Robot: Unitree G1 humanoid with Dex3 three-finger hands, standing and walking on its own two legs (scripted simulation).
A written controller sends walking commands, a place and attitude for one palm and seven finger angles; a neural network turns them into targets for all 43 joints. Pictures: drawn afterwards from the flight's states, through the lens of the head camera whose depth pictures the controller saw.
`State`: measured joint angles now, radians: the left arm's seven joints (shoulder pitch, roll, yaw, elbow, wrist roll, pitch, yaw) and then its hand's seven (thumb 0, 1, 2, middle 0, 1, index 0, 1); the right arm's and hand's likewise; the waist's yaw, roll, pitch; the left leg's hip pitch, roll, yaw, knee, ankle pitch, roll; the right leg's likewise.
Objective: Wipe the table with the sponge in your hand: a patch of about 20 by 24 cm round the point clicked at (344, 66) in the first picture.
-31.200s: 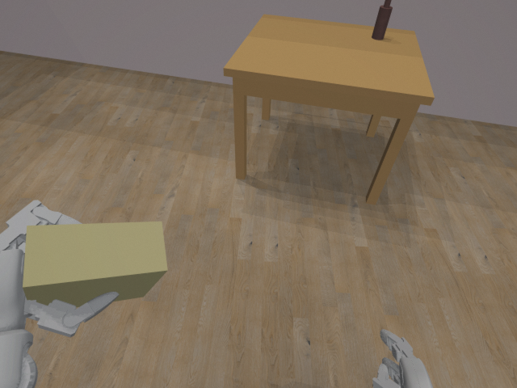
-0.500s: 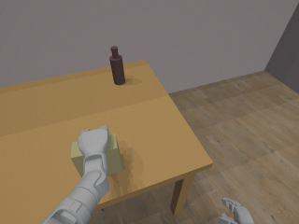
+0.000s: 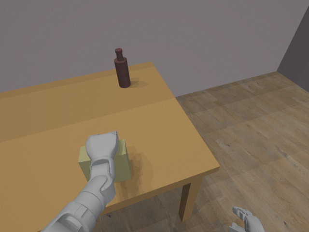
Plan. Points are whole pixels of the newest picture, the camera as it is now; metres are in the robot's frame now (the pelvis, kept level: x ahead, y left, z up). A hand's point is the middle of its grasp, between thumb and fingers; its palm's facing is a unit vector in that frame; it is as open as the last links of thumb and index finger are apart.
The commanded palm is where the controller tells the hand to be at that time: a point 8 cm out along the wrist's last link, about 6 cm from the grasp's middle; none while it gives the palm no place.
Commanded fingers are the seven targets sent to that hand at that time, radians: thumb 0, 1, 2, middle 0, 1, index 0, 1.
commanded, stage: slide across to the third lane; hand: left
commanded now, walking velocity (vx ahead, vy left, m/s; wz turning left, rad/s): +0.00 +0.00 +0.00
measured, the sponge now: (108, 167) +0.32 +0.19 -0.06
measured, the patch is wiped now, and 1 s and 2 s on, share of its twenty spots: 0.85 0.85 0.95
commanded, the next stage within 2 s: wipe forward along the third lane in 0.92 s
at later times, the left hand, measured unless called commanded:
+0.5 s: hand (121, 153) +0.34 +0.14 +0.00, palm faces -0.07 -0.01 -1.00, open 10.2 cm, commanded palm +0.31 +0.11 +0.04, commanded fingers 0.00 0.10 1.30 -1.20 -1.60 -1.20 -1.60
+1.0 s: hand (124, 151) +0.35 +0.14 -0.01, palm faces -0.09 +0.00 -1.00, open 10.2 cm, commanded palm +0.33 +0.11 +0.04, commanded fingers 0.00 0.10 1.30 -1.20 -1.60 -1.20 -1.60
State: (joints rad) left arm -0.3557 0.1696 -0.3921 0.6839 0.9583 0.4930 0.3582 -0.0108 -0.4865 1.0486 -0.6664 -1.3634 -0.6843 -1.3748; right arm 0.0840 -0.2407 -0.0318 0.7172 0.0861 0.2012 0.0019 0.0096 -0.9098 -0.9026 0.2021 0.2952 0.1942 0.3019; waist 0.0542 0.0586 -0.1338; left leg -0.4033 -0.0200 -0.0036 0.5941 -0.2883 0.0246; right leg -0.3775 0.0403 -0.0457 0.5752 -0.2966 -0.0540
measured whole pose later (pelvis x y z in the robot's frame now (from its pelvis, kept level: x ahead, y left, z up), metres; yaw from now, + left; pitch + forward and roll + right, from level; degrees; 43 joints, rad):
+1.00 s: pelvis -0.02 -0.01 +0.00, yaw +0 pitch +8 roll +0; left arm -0.62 0.05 -0.39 1.07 0.90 0.47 0.48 0.00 -0.51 1.05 -0.71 -1.32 -0.73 -1.33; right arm 0.10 -0.21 -0.04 0.79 0.07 0.17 0.02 0.01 -0.91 -0.90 0.20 0.30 0.19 0.30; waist 0.02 0.05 -0.15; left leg -0.48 -0.01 -0.01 0.60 -0.26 0.01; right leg -0.46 0.05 -0.05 0.59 -0.27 -0.07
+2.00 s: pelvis -0.02 -0.01 -0.02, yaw -2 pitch +17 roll -1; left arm -0.98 0.21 -0.17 1.36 0.94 0.48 0.46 0.01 -0.55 1.07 -0.74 -1.30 -0.76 -1.31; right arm 0.22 -0.24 -0.01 0.80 0.06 0.08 0.00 0.01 -0.91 -0.90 0.20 0.30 0.20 0.30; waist -0.13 0.04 -0.17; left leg -0.74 0.02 0.02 0.72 -0.29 0.01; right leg -0.72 0.08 -0.03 0.68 -0.27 -0.06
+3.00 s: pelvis -0.01 +0.03 -0.03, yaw -4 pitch +22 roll -3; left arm -1.08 0.32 -0.15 1.38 0.96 0.45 0.46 0.00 -0.53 1.07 -0.71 -1.34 -0.72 -1.35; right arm 0.31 -0.24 -0.01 0.79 0.03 0.08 0.05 0.01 -0.91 -0.90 0.20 0.30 0.20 0.30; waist -0.16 0.04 -0.19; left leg -0.86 0.02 0.04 0.82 -0.35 0.06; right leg -0.82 0.07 -0.01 0.72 -0.30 -0.01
